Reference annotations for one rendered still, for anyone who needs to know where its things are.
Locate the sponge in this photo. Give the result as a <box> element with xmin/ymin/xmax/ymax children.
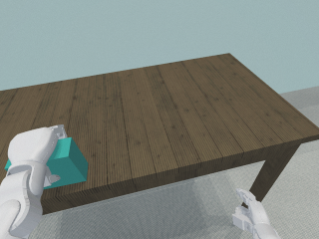
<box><xmin>4</xmin><ymin>137</ymin><xmax>89</xmax><ymax>189</ymax></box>

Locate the left robot hand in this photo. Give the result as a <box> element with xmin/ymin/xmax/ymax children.
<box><xmin>7</xmin><ymin>124</ymin><xmax>67</xmax><ymax>187</ymax></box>

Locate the table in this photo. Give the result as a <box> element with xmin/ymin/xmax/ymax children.
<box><xmin>0</xmin><ymin>53</ymin><xmax>319</xmax><ymax>215</ymax></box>

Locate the robot left forearm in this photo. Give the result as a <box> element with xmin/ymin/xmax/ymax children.
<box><xmin>0</xmin><ymin>160</ymin><xmax>47</xmax><ymax>239</ymax></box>

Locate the robot right forearm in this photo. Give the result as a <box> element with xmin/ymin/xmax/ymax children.
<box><xmin>252</xmin><ymin>223</ymin><xmax>282</xmax><ymax>239</ymax></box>

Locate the right robot hand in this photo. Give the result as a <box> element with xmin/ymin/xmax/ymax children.
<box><xmin>232</xmin><ymin>188</ymin><xmax>271</xmax><ymax>233</ymax></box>

